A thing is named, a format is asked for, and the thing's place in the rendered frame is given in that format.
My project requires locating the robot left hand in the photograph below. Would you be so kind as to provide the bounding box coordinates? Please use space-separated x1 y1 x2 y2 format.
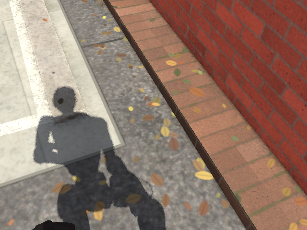
32 220 76 230

